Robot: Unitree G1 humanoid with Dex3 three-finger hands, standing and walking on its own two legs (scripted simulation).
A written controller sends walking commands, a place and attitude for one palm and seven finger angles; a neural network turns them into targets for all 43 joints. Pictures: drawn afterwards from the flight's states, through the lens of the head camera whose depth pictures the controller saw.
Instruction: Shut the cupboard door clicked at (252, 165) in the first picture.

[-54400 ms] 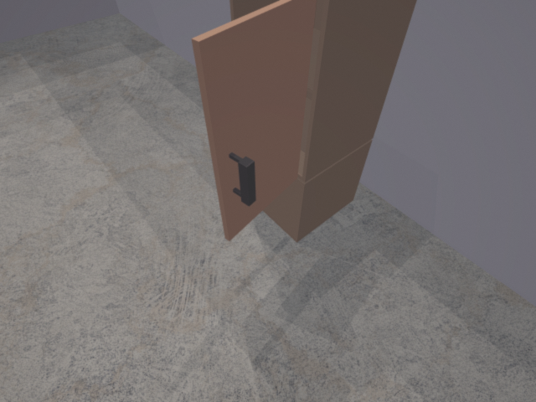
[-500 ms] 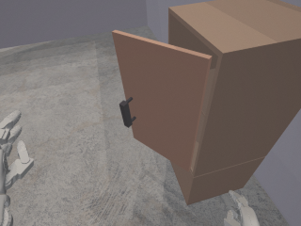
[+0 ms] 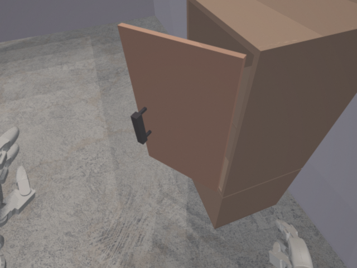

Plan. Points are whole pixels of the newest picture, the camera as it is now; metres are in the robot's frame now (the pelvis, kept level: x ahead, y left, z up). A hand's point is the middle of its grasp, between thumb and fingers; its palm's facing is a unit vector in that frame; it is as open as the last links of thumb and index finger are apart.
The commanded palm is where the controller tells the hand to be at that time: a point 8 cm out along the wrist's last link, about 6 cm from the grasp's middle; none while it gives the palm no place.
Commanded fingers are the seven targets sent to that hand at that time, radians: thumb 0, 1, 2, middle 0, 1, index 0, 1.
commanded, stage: step back with the hand held close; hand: left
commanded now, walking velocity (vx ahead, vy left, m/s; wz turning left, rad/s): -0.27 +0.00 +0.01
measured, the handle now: (143, 125) +0.59 +0.19 -0.09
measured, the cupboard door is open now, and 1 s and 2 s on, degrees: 37 37 37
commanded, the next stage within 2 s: stop stepping back and stand still in 0.70 s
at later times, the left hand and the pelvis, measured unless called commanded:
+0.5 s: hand out of the picture +0.09 +0.29 +0.15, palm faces +0.47 -0.75 -0.46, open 7.4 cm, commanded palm +0.03 +0.32 +0.18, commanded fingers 0.00 0.90 0.90 -0.20 -0.30 -0.20 -0.30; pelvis -0.10 +0.01 -0.02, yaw +2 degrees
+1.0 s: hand out of the picture -0.07 +0.26 +0.18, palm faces +0.51 -0.70 -0.50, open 7.4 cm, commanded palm -0.14 +0.29 +0.18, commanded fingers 0.00 0.90 0.90 -0.20 -0.30 -0.20 -0.30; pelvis -0.25 -0.02 -0.03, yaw +6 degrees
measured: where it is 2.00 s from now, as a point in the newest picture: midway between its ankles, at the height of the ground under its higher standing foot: outside the picture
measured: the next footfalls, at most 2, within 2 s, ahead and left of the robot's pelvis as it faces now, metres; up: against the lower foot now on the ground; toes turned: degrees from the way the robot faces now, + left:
right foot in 0.98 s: -0.26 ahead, -0.06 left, +0.00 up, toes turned -2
left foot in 1.24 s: -0.24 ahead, +0.15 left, +0.00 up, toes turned +4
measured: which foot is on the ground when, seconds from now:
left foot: down 0.00-0.96, up 0.98-1.00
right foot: down 0.00-0.78, up 0.80-0.96, down 0.98-1.00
